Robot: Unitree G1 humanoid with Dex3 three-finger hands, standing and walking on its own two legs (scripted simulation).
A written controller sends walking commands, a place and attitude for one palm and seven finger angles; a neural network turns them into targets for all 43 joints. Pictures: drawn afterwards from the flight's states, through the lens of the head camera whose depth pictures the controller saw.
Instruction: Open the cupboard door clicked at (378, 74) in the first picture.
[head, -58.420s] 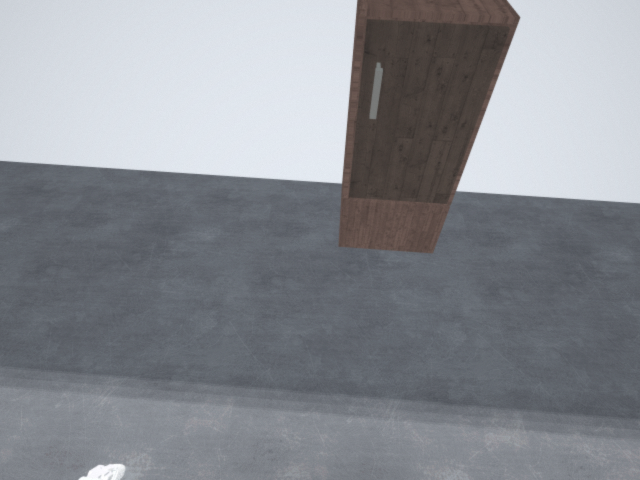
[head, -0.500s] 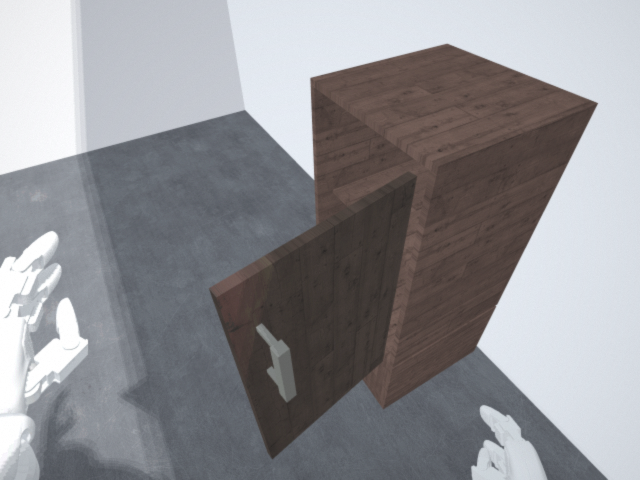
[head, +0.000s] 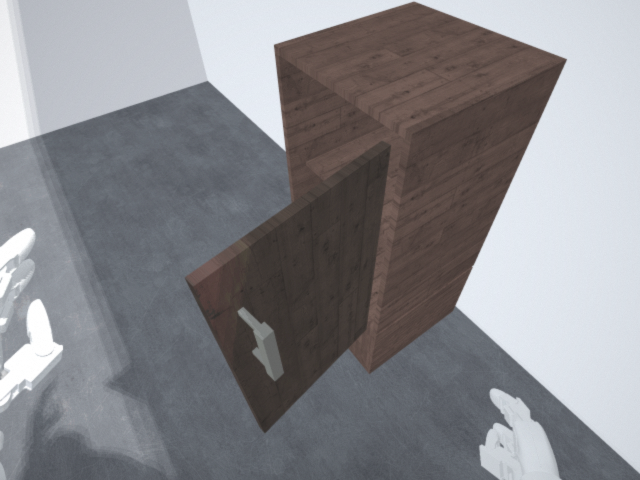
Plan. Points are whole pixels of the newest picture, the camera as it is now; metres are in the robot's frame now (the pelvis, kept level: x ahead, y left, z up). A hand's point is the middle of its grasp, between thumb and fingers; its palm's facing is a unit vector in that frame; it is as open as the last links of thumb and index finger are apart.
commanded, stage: step back with the hand held close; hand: left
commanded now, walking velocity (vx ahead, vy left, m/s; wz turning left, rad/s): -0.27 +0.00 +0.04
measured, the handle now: (261, 345) +0.31 +0.11 -0.05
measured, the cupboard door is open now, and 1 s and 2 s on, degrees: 100 100 100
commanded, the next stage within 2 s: stop stepping back and stand still in 1.16 s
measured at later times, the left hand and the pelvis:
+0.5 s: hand out of the picture +0.12 +0.28 +0.15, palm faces +0.47 -0.75 -0.46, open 7.4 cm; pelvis -0.08 +0.01 -0.02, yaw +1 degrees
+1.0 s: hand out of the picture +0.08 +0.23 +0.15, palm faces +0.31 -0.81 -0.49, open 7.4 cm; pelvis -0.15 -0.01 -0.01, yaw -2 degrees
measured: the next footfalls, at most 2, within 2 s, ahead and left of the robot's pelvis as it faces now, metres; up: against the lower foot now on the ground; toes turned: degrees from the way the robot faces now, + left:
right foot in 0.90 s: -0.26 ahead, -0.10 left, +0.00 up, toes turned -4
left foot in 1.50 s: -0.21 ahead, +0.11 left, +0.00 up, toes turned +2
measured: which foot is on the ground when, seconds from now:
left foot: down 0.00-1.00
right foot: down 0.00-0.64, up 0.66-0.88, down 0.90-1.00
